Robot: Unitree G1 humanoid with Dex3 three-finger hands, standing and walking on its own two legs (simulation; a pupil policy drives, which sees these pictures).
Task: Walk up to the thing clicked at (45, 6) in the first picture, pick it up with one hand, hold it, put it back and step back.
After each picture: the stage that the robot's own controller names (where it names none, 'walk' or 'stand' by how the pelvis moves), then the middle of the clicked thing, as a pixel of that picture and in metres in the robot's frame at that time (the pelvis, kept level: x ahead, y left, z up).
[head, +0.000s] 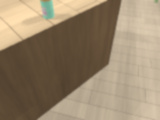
stand; (47, 6) +0.83 +0.23 +0.07
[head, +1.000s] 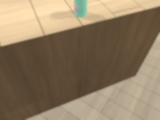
rise first; (80, 3) +0.76 +0.11 +0.08
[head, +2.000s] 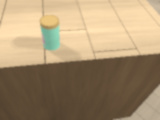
rise first; (50, 33) +0.50 +0.17 +0.10
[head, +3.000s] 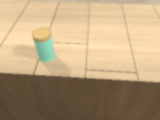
stand; (44, 45) +0.47 +0.19 +0.10
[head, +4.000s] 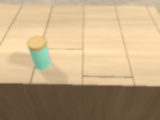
stand; (40, 53) +0.45 +0.19 +0.07
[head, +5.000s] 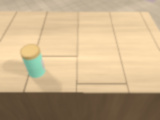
stand; (33, 61) +0.43 +0.21 +0.06
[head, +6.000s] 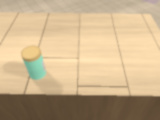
stand; (34, 63) +0.42 +0.21 +0.06
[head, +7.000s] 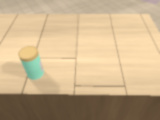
stand; (32, 63) +0.42 +0.22 +0.06
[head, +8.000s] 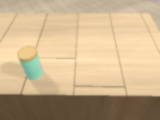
stand; (31, 63) +0.42 +0.22 +0.06
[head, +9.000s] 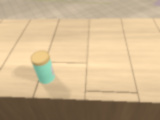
rise first; (43, 67) +0.41 +0.20 +0.07
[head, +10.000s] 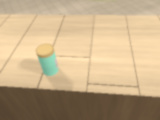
go down; (47, 60) +0.44 +0.19 +0.07
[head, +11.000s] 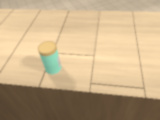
go down; (50, 58) +0.43 +0.19 +0.07
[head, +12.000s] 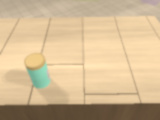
go down; (38, 71) +0.39 +0.17 +0.08
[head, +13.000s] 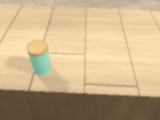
close in; (40, 58) +0.43 +0.17 +0.08
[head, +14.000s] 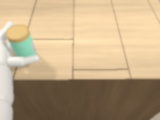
close; (23, 45) +0.45 +0.20 +0.11
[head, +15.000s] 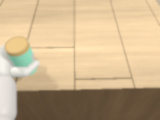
lift; (22, 57) +0.40 +0.20 +0.11
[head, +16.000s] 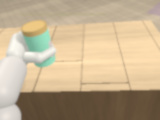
lift; (39, 44) +0.35 +0.14 +0.25
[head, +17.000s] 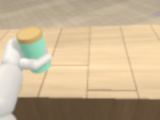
hold; (35, 50) +0.34 +0.16 +0.24
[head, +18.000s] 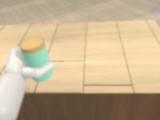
hold; (37, 59) +0.33 +0.16 +0.20
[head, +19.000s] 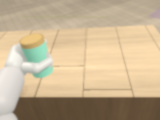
crouch; (37, 56) +0.34 +0.15 +0.22
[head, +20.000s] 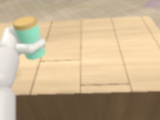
crouch; (30, 38) +0.41 +0.17 +0.22
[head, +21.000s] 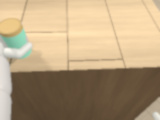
lower; (16, 39) +0.46 +0.19 +0.12
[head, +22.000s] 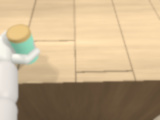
lower; (23, 45) +0.44 +0.19 +0.12
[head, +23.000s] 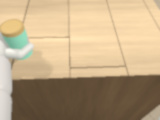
lower; (17, 40) +0.46 +0.20 +0.12
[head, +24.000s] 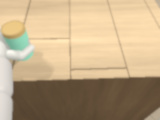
lower; (18, 41) +0.46 +0.20 +0.12
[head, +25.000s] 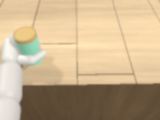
draw back; (29, 47) +0.44 +0.18 +0.11
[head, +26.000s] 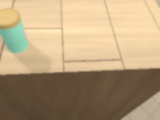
rise; (12, 32) +0.47 +0.19 +0.12
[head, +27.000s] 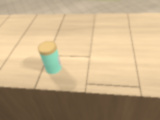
sink last; (50, 58) +0.44 +0.18 +0.09
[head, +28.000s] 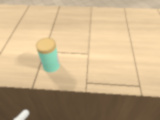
stand; (48, 55) +0.43 +0.17 +0.07
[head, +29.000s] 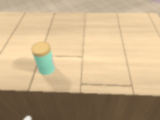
stand; (44, 59) +0.44 +0.19 +0.07
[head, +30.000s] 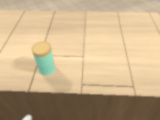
stand; (44, 59) +0.43 +0.18 +0.07
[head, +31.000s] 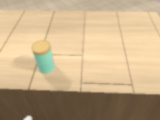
stand; (44, 57) +0.44 +0.19 +0.07
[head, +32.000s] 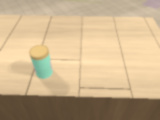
walk; (41, 62) +0.43 +0.18 +0.07
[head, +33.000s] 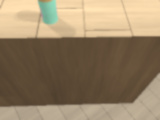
walk; (48, 7) +0.62 +0.17 +0.10
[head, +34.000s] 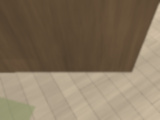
walk; out of the picture +0.99 +0.18 +0.09
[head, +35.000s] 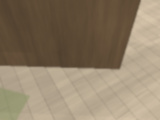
stand; out of the picture +1.18 +0.20 +0.08
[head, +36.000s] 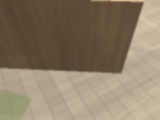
stand; out of the picture +1.18 +0.18 +0.06
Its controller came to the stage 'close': yes
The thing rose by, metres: 0.20
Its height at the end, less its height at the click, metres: +0.00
